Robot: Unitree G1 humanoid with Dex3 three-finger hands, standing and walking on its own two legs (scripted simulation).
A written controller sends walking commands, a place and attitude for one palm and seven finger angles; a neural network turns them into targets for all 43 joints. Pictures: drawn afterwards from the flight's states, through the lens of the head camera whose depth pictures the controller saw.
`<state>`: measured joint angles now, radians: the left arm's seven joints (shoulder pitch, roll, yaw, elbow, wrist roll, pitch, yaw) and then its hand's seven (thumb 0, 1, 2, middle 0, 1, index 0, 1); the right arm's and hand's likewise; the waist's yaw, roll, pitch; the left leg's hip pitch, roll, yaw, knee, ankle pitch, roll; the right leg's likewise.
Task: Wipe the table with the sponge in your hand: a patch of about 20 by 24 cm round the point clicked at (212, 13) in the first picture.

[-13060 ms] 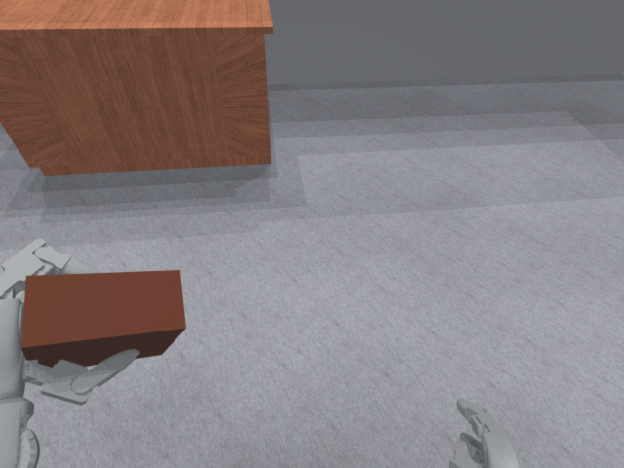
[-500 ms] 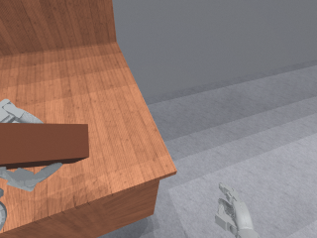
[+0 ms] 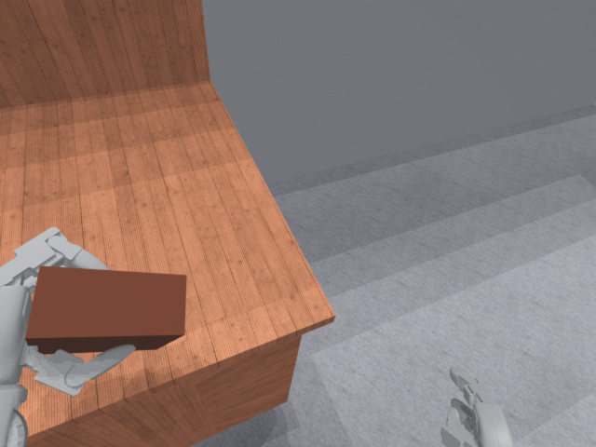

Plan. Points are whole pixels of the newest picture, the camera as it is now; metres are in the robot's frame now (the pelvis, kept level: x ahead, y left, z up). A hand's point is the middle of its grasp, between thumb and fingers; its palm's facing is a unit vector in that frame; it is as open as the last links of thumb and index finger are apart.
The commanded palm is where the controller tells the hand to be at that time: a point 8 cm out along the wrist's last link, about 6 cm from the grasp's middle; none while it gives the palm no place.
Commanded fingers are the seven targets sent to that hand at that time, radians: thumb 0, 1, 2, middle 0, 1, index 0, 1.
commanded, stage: come to a stop and stand still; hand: left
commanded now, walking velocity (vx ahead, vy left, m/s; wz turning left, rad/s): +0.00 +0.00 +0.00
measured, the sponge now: (130, 315) +0.22 +0.19 +0.12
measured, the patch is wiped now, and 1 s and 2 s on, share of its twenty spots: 0.00 0.00 0.00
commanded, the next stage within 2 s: look again from close up in 0.54 s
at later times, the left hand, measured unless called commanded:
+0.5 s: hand (15, 300) +0.22 +0.29 +0.15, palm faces +0.40 -0.84 -0.36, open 10.0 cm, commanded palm +0.15 +0.31 +0.18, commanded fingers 0.00 0.10 1.30 -1.20 -1.60 -1.20 -1.60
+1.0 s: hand (45, 294) +0.22 +0.26 +0.16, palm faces +0.38 -0.84 -0.38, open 10.0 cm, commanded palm +0.16 +0.29 +0.18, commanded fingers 0.00 0.10 1.30 -1.20 -1.60 -1.20 -1.60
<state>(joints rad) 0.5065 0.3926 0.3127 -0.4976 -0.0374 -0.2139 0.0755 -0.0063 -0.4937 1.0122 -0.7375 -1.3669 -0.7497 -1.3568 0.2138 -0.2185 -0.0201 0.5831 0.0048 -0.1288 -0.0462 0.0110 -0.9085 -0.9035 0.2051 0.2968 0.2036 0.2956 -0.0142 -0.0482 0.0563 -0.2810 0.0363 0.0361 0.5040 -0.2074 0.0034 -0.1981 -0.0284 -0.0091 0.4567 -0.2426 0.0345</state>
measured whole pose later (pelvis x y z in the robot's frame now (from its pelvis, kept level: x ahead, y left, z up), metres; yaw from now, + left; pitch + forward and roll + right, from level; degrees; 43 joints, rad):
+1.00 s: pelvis +0.01 +0.01 +0.00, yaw +1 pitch -1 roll -2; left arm 0.44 0.36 0.35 -0.48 -0.02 -0.19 0.11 -0.01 -0.49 1.01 -0.74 -1.36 -0.75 -1.36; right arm 0.20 -0.19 0.01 0.60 0.01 -0.13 -0.04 0.01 -0.91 -0.90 0.21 0.30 0.21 0.30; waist 0.01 -0.02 0.06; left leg -0.26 0.03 0.02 0.48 -0.21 0.02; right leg -0.15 -0.04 -0.03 0.38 -0.22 0.05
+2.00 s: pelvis +0.02 -0.05 -0.01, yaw +1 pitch +0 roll -2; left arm 0.49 0.42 0.39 -0.56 -0.08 -0.15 0.07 -0.01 -0.49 1.02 -0.74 -1.36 -0.75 -1.35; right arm 0.22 -0.19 -0.03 0.56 0.01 -0.07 -0.04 0.01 -0.91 -0.90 0.21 0.30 0.20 0.30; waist -0.01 -0.01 0.06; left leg -0.32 0.11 -0.03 0.58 -0.26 -0.07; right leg -0.22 0.05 -0.06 0.52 -0.30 -0.04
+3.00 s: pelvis +0.01 -0.05 -0.01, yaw +1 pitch +0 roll -2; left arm 0.51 0.41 0.38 -0.56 -0.08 -0.15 0.08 -0.01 -0.49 1.02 -0.74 -1.36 -0.75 -1.35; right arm 0.22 -0.19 -0.02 0.56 0.01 -0.06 -0.03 0.01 -0.91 -0.90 0.21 0.30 0.21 0.30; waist -0.01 0.00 0.06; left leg -0.33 0.11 -0.04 0.59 -0.26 -0.07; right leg -0.22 0.05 -0.07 0.53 -0.30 -0.04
